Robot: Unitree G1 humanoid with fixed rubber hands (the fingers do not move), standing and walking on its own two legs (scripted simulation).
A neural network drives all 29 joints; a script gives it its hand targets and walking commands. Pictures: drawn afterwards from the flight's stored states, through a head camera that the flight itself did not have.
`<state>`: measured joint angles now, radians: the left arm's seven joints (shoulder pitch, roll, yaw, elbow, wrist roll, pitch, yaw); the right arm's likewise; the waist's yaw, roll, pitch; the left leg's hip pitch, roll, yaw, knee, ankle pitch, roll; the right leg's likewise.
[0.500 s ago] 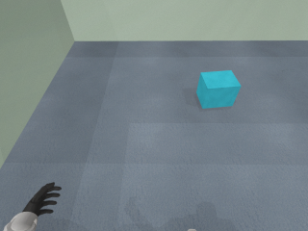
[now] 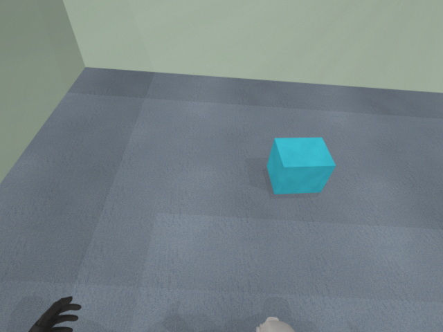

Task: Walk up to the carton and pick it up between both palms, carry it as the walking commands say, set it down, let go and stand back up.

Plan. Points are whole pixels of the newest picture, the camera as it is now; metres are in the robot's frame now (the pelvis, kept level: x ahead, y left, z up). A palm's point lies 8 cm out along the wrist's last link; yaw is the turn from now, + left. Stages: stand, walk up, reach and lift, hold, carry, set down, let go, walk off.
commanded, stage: walk up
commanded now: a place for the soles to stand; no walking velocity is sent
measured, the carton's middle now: (298, 165) +1.08 -0.44 -0.64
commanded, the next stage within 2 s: none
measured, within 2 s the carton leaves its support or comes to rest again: neither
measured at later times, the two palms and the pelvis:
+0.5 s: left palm (133, 262) +0.29 +0.20 -0.10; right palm out of the picture +0.30 -0.51 -0.04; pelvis +0.21 -0.14 -0.01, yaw +3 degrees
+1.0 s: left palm (206, 204) +0.44 +0.06 -0.10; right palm out of the picture +0.49 -0.65 -0.07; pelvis +0.39 -0.29 -0.01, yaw +5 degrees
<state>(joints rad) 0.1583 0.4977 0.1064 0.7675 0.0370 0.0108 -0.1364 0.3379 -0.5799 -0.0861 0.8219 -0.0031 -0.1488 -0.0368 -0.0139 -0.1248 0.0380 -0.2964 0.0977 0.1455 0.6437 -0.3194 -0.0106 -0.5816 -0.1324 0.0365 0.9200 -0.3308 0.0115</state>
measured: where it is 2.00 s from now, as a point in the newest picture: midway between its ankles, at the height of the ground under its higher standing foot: (330, 243)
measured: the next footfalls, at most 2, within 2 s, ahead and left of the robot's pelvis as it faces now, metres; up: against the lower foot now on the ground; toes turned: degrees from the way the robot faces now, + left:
right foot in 0.10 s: +0.20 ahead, -0.20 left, +0.00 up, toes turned -4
left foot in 0.40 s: +0.30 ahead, +0.00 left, +0.00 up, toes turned +10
